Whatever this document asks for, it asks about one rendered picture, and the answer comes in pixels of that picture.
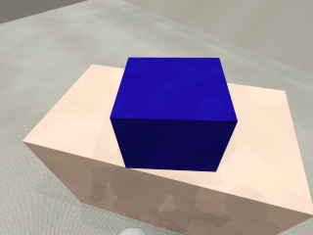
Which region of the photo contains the carton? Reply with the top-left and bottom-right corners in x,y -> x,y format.
110,57 -> 238,172

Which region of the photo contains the pedestal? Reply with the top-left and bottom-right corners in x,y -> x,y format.
23,64 -> 313,235

